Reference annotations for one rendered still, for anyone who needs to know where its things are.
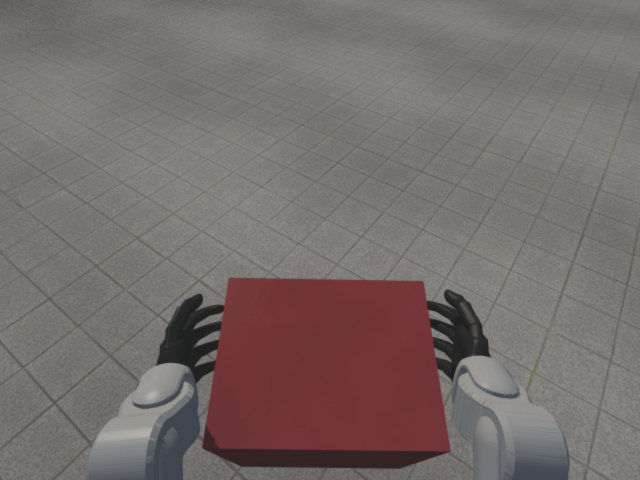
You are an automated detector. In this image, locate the right robot forearm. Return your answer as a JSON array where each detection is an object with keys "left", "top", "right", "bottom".
[{"left": 451, "top": 356, "right": 569, "bottom": 480}]

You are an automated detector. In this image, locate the robot right hand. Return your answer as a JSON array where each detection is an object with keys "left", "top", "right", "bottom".
[{"left": 427, "top": 290, "right": 491, "bottom": 383}]

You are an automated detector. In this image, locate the robot left hand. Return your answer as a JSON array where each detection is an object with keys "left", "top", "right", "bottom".
[{"left": 156, "top": 294, "right": 224, "bottom": 384}]

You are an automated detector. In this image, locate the carton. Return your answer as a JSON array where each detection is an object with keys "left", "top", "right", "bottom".
[{"left": 202, "top": 278, "right": 451, "bottom": 469}]

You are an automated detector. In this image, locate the left robot forearm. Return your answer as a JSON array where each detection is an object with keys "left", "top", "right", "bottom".
[{"left": 87, "top": 363, "right": 200, "bottom": 480}]

